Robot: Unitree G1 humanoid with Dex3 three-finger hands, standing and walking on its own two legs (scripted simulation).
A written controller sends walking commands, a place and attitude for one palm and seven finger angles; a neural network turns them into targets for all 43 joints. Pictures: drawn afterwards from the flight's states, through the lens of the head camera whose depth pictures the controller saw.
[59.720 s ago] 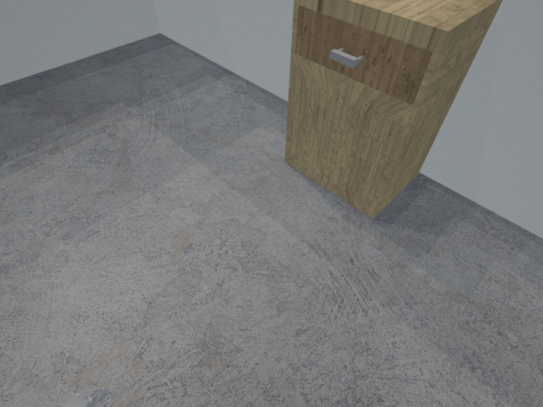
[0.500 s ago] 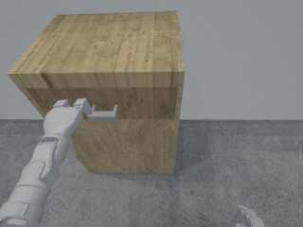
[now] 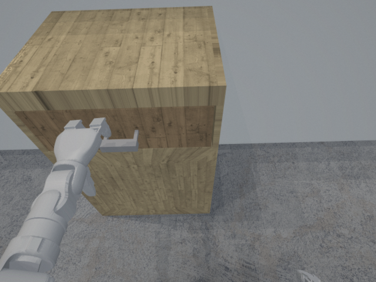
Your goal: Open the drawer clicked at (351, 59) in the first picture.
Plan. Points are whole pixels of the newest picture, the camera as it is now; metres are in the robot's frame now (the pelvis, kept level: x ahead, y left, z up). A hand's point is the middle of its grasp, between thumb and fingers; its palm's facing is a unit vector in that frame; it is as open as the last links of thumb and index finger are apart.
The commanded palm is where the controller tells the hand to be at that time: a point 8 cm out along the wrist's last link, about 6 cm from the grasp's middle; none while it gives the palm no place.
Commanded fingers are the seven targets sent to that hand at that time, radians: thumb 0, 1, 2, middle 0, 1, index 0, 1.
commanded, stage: move the hooked fingers above the handle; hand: left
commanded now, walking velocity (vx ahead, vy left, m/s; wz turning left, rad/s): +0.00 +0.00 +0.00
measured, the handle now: (120, 139) +0.49 +0.24 -0.04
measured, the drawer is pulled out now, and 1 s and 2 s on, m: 0.00 0.00 0.00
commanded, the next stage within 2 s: lower the fingers behind the handle in 1.22 s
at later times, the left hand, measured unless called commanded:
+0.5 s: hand (101, 146) +0.42 +0.25 +0.02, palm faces -0.04 -0.03 -1.00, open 13.8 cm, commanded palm +0.40 +0.25 +0.07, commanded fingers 0.00 -0.50 0.30 -0.30 -1.20 -0.30 -1.20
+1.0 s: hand (104, 142) +0.43 +0.25 +0.01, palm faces -0.03 -0.03 -1.00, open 13.8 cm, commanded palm +0.41 +0.25 +0.07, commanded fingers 0.00 -0.50 0.30 -0.30 -1.20 -0.30 -1.20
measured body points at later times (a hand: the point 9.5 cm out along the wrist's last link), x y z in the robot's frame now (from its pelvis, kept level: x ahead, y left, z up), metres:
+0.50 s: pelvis -0.01 +0.00 -0.01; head +0.06 +0.00 +0.44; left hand +0.41 +0.25 +0.07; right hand +0.04 -0.27 -0.14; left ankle -0.01 +0.10 -0.72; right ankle -0.03 -0.12 -0.72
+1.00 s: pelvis -0.01 +0.01 -0.01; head +0.06 +0.00 +0.43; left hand +0.43 +0.25 +0.07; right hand +0.03 -0.27 -0.14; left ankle -0.01 +0.10 -0.72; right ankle -0.03 -0.12 -0.72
